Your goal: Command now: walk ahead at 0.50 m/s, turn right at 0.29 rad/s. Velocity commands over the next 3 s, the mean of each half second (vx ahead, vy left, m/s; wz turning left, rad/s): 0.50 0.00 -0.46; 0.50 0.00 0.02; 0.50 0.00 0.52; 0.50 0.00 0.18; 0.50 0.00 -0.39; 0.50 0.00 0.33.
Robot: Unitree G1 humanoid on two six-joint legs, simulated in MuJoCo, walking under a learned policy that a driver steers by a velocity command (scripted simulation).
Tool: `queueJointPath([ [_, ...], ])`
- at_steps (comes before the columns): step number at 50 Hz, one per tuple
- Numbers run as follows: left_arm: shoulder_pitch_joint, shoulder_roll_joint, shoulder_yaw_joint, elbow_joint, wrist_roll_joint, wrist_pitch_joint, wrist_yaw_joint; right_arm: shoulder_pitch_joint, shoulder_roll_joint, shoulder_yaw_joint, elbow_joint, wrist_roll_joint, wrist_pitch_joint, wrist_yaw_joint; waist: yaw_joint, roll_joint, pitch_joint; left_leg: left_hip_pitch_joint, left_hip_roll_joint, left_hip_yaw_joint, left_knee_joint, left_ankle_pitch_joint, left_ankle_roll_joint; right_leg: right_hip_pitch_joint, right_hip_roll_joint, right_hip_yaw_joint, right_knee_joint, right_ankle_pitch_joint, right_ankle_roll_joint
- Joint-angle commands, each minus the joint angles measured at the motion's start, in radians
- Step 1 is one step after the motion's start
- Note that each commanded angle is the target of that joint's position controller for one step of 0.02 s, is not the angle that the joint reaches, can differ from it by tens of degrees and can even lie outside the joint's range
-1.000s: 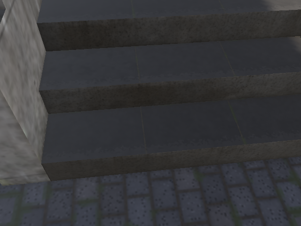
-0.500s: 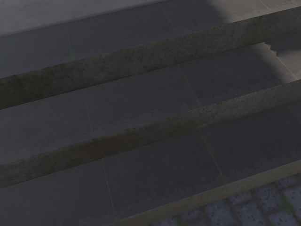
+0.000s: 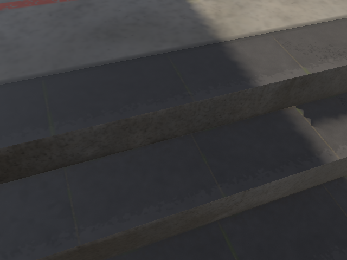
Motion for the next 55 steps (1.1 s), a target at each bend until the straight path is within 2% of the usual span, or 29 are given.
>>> queueJointPath([
  [1,-0.145,0.020,0.013,-0.129,-0.005,0.003,0.037,0.186,-0.128,-0.029,0.038,-0.003,-0.009,-0.018,-0.040,0.157,0.084,0.227,0.422,-0.242,-0.084,0.160,0.215,-0.526,0.028,0.060,0.530,-0.197,-0.038],
  [5,-0.328,-0.038,-0.021,-0.254,0.002,-0.008,0.037,0.167,-0.096,-0.006,0.077,-0.017,-0.035,-0.013,-0.017,0.039,0.163,0.179,0.378,-0.119,-0.139,-0.026,0.098,-0.709,0.026,0.023,0.526,-0.284,-0.089],
  [10,-0.511,-0.109,-0.080,-0.433,0.003,0.001,0.033,0.235,-0.075,0.021,0.168,0.025,-0.019,-0.030,-0.037,0.149,0.151,0.185,0.361,0.020,-0.277,0.354,0.071,-0.700,-0.047,-0.147,0.309,-0.394,-0.111],
  [12,-0.394,-0.126,-0.106,-0.399,-0.024,0.018,0.000,0.145,-0.091,0.036,0.106,0.065,0.010,-0.037,0.025,0.050,-0.039,-0.064,0.301,0.146,-0.277,1.021,0.078,-0.018,0.018,-0.302,-0.067,-0.076,-0.134],
  [14,-0.042,-0.013,-0.051,-0.294,-0.027,0.030,-0.008,0.116,-0.279,-0.013,0.036,0.053,-0.008,-0.014,0.170,0.277,-0.315,0.023,0.389,0.124,0.149,1.898,0.082,0.395,0.161,-0.335,-0.147,-0.095,-0.162],
  [15,0.168,0.055,-0.015,-0.230,-0.013,0.027,-0.018,0.039,-0.339,-0.045,-0.005,0.075,-0.022,0.005,0.277,0.324,-0.444,0.056,0.374,0.131,0.432,1.961,0.033,0.560,0.176,-0.209,-0.307,0.002,-0.215],
  [16,0.232,0.129,0.020,-0.169,-0.027,0.017,-0.011,0.000,-0.291,-0.041,-0.084,0.081,-0.049,0.029,0.286,0.197,-0.476,-0.291,0.257,0.093,0.801,1.465,-0.020,0.808,0.082,0.145,-0.496,-0.025,-0.295],
  [17,0.277,0.287,0.069,-0.120,-0.032,0.008,0.005,0.006,-0.186,-0.029,-0.116,0.062,-0.069,0.062,0.223,-0.189,-0.562,-0.516,-0.003,0.027,1.330,-0.069,-0.092,0.958,-0.246,0.753,-0.882,0.421,-0.369],
  [18,0.182,0.282,0.091,-0.128,-0.039,0.009,0.025,0.031,-0.163,-0.032,-0.115,0.009,-0.065,0.058,0.154,-0.032,-0.630,-0.506,0.048,-0.170,1.560,0.028,-0.049,0.887,-0.217,0.889,-0.925,0.364,-0.303],
  [20,0.058,0.172,0.068,-0.055,-0.023,-0.006,0.018,-0.126,-0.034,0.001,-0.223,-0.003,-0.019,0.020,0.063,0.163,-0.255,-0.662,0.112,-0.104,1.663,0.090,-0.049,0.549,-0.136,0.697,-0.965,-0.077,-0.236],
  [22,0.054,0.032,0.027,0.020,-0.008,-0.024,0.014,-0.175,0.047,0.034,-0.292,-0.016,0.016,-0.015,-0.011,0.085,-0.058,-0.827,0.122,-0.108,1.800,-0.001,-0.019,0.362,-0.048,0.519,-0.983,-0.169,-0.213],
  [23,0.096,-0.020,-0.020,0.056,0.057,-0.040,-0.042,-0.122,-0.001,0.045,-0.287,-0.034,0.021,0.072,-0.010,0.070,-0.042,-1.026,0.030,-0.311,1.975,0.174,0.069,0.355,-0.061,0.532,-0.951,-0.028,-0.195],
  [26,0.140,0.071,0.005,0.132,0.048,-0.094,-0.082,-0.188,-0.004,0.056,-0.326,-0.011,-0.009,0.085,-0.089,0.025,-0.011,-1.212,0.090,-0.205,1.989,0.147,0.100,0.285,-0.020,0.297,-0.972,0.021,-0.075],
  [30,0.262,0.113,-0.009,0.185,0.100,-0.115,-0.082,-0.286,-0.005,0.078,-0.348,0.016,0.000,0.092,-0.087,0.118,0.018,-1.316,0.078,-0.129,1.998,0.297,0.067,0.198,0.038,0.219,-0.980,-0.063,-0.025],
  [32,0.291,0.187,0.007,0.144,0.066,-0.125,-0.070,-0.423,-0.076,0.053,-0.403,0.047,0.012,0.089,-0.028,0.005,-0.020,-1.202,0.092,-0.007,1.882,0.244,-0.004,0.165,0.044,0.182,-1.046,0.132,-0.012],
  [34,0.481,0.145,-0.014,0.187,0.055,-0.129,-0.064,-0.484,-0.056,0.052,-0.404,0.042,0.025,0.071,0.025,-0.078,-0.024,-1.355,0.073,0.009,1.861,0.162,-0.049,0.438,-0.034,0.269,-1.020,0.424,-0.033],
  [35,0.407,0.006,-0.002,0.211,-0.066,-0.101,0.005,-0.628,0.195,0.117,-0.401,-0.038,0.072,-0.007,0.099,0.068,0.030,-1.407,0.065,0.185,1.758,-0.027,-0.044,0.531,-0.045,0.216,-1.118,0.590,-0.027],
  [36,0.463,0.008,-0.013,0.196,-0.069,-0.087,0.043,-0.642,0.179,0.123,-0.415,-0.023,0.085,-0.027,0.127,0.055,0.031,-1.353,0.070,0.230,1.663,-0.081,-0.037,0.593,-0.044,0.203,-1.157,0.771,-0.024],
  [37,0.397,0.180,-0.024,0.141,0.040,-0.127,-0.054,-0.463,-0.009,0.065,-0.460,0.031,0.069,0.039,-0.063,-0.234,-0.106,-1.175,0.102,0.078,1.452,0.054,-0.032,0.643,-0.165,0.217,-1.059,1.122,-0.100],
  [38,0.244,0.211,-0.012,0.094,0.012,-0.133,-0.097,-0.375,-0.104,0.034,-0.425,0.035,0.091,0.066,-0.138,-0.121,-0.158,-0.896,0.041,0.151,1.324,0.015,-0.035,0.539,-0.153,0.076,-1.086,1.555,-0.119],
  [41,0.280,0.313,0.010,0.101,-0.019,-0.126,-0.118,-0.441,-0.118,0.037,-0.476,0.010,0.152,0.091,-0.095,-0.151,-0.144,-0.818,-0.091,0.241,0.860,-0.254,-0.053,0.860,-0.251,0.076,-1.009,2.136,-0.146],
  [42,0.265,0.339,0.023,0.100,-0.002,-0.095,-0.136,-0.285,-0.135,0.016,-0.418,0.032,0.149,0.092,-0.131,-0.122,-0.157,-0.717,-0.117,0.238,0.692,-0.184,-0.022,0.915,-0.247,0.042,-0.815,2.386,-0.122],
  [43,0.237,0.322,0.024,0.085,0.069,-0.075,-0.148,0.128,-0.172,-0.011,-0.253,0.048,0.156,0.071,-0.210,-0.017,-0.303,-0.295,-0.106,-0.040,0.689,0.014,0.069,0.637,-0.236,0.069,-0.474,2.325,-0.083],
  [44,0.279,0.176,-0.002,0.077,0.122,-0.058,-0.171,0.375,-0.170,-0.004,-0.112,0.023,0.144,0.070,-0.190,0.368,-0.478,0.148,0.093,-0.604,0.591,0.388,0.340,0.105,0.016,0.147,0.124,0.826,0.024],
  [45,0.221,0.212,0.017,0.056,0.030,-0.060,-0.173,0.358,-0.137,-0.010,-0.152,-0.071,0.112,0.072,-0.244,0.287,-0.388,0.104,0.214,-0.889,0.348,0.013,0.364,-0.187,0.193,0.277,0.471,0.248,0.010],
  [46,0.127,0.154,0.006,-0.002,-0.024,-0.076,-0.131,0.238,-0.135,-0.022,-0.096,-0.068,0.070,0.070,-0.169,0.087,-0.128,0.008,0.208,-0.803,0.342,-0.158,0.285,-0.427,0.203,0.281,0.601,0.253,-0.064],
  [49,0.028,-0.001,-0.066,-0.058,0.069,-0.055,-0.037,-0.064,0.114,0.060,-0.005,-0.035,0.016,0.087,0.055,-0.036,-0.064,-0.305,0.117,-0.502,0.284,-0.222,0.195,-0.472,0.044,0.190,0.450,0.222,-0.201],
  [54,-0.190,0.058,-0.073,-0.155,0.007,-0.089,-0.037,-0.053,-0.014,0.042,-0.011,-0.072,-0.033,0.083,0.008,0.043,-0.062,-0.672,0.020,-0.307,0.145,-0.188,0.129,-0.184,-0.031,-0.025,0.138,0.200,-0.109],
  [55,-0.197,0.065,-0.064,-0.164,0.021,-0.088,-0.043,-0.124,-0.032,0.041,-0.065,-0.053,-0.050,0.082,0.036,0.076,-0.089,-0.826,0.008,-0.258,0.134,-0.070,0.117,0.051,-0.048,-0.087,0.056,0.267,-0.067],
])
